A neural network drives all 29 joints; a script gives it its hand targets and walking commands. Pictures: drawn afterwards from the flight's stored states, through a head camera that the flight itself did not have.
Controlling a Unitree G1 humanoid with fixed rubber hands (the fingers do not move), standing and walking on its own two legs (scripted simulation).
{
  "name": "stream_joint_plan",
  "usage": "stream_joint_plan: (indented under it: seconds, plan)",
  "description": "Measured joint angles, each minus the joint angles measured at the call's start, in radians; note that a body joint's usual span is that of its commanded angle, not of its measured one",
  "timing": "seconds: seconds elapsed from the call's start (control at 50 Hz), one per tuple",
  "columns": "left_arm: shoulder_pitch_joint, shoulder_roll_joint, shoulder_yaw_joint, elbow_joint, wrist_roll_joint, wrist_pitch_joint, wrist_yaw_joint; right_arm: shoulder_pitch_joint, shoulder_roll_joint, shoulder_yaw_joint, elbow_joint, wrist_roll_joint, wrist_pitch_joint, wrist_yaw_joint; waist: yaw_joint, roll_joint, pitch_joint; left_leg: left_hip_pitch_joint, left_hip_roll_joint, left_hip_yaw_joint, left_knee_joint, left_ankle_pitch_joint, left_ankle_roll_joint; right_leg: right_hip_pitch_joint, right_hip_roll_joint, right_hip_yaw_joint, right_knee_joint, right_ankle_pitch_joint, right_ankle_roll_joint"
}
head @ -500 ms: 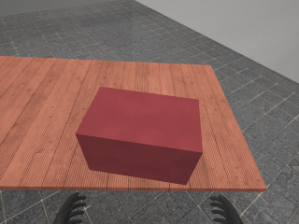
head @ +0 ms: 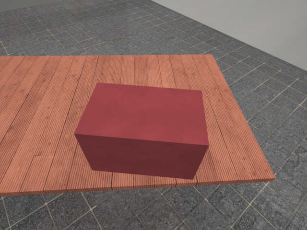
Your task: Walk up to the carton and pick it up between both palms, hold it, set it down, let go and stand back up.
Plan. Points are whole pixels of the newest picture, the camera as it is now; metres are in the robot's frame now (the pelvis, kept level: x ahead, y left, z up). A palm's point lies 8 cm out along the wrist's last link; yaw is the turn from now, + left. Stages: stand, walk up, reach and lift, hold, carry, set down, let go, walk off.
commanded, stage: stand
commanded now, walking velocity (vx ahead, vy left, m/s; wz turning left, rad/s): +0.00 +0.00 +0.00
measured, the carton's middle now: (145, 131) +0.39 +0.02 +0.03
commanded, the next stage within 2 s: none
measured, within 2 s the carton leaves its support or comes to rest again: neither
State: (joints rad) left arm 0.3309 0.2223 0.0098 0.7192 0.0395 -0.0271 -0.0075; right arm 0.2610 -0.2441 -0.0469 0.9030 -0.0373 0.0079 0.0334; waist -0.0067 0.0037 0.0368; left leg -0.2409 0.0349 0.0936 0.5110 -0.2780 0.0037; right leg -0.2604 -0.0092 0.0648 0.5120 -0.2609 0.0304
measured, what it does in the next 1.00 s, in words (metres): stands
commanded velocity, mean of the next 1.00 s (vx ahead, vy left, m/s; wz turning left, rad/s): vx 0.00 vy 0.00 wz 0.00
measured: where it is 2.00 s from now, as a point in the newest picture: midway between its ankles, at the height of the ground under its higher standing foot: outside the picture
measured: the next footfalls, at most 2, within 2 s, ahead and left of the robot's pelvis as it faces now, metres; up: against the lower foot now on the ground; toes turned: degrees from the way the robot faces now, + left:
none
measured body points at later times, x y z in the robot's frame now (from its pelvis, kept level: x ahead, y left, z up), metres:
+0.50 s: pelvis -0.01 +0.01 +0.00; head -0.01 +0.01 +0.45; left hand +0.01 +0.24 -0.15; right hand +0.00 -0.24 -0.16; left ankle +0.00 +0.11 -0.74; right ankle +0.01 -0.14 -0.74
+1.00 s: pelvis -0.03 +0.01 +0.00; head -0.02 +0.00 +0.45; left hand -0.03 +0.23 -0.15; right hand -0.03 -0.23 -0.16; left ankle +0.00 +0.11 -0.74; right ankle +0.01 -0.14 -0.74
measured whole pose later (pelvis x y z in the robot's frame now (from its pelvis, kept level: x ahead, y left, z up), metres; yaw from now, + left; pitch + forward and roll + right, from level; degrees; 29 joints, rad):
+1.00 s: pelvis -0.03 +0.01 +0.00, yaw -1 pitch +0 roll +0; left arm 0.34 0.15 -0.02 1.06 0.02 -0.01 0.03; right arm 0.27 -0.17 -0.04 1.11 -0.02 0.02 -0.02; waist -0.01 0.00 0.01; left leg -0.25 0.03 0.12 0.48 -0.23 0.02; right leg -0.28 -0.01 0.09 0.48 -0.20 0.04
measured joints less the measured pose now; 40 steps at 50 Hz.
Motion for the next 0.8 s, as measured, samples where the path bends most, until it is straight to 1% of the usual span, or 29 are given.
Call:
stream_joint_plan:
  seconds: [0.12,0.22,0.3,0.48,0.56,0.68,0.8]
  plan:
    - [-0.008,-0.025,-0.008,0.041,-0.009,0.012,0.007,0.003,0.014,0.01,0.049,0.001,0.009,-0.005,0.004,-0.003,-0.016,-0.005,-0.005,0.009,0.003,0.0,0.008,-0.009,-0.005,0.01,0.005,0.002,0.007]
    - [-0.009,-0.034,-0.014,0.078,-0.012,0.01,0.019,-0.008,0.025,0.017,0.083,0.004,-0.006,-0.016,0.003,-0.002,-0.025,-0.001,-0.012,0.017,-0.016,0.013,0.013,-0.009,-0.011,0.017,-0.008,0.013,0.012]
    - [-0.004,-0.036,-0.014,0.121,-0.012,0.006,0.026,-0.016,0.034,0.017,0.108,0.008,-0.006,-0.022,0.008,0.001,-0.024,0.005,-0.016,0.022,-0.026,0.019,0.017,-0.007,-0.014,0.023,-0.012,0.018,0.014]
    - [0.023,-0.041,-0.018,0.217,-0.017,0.01,0.037,-0.003,0.038,0.008,0.158,0.012,-0.002,-0.031,-0.003,-0.004,-0.024,0.014,-0.019,0.029,-0.01,0.012,0.02,-0.002,-0.017,0.03,0.007,0.011,0.019]
    - [0.019,-0.053,-0.02,0.251,-0.018,0.019,0.038,0.012,0.041,0.011,0.184,0.011,0.006,-0.036,0.001,-0.005,-0.024,0.019,-0.016,0.03,-0.014,0.017,0.021,0.005,-0.015,0.031,-0.004,0.02,0.02]
    - [0.012,-0.061,-0.021,0.281,-0.015,0.018,0.032,0.013,0.054,0.012,0.202,0.018,0.012,-0.041,0.006,-0.006,-0.011,0.016,-0.018,0.032,-0.031,0.037,0.022,-0.001,-0.016,0.034,-0.016,0.039,0.019]
    - [0.002,-0.052,-0.019,0.304,-0.02,0.022,0.04,0.008,0.058,0.007,0.201,0.015,0.014,-0.045,-0.005,0.004,-0.021,-0.006,-0.016,0.022,-0.03,0.047,0.021,-0.013,-0.014,0.024,-0.027,0.052,0.018]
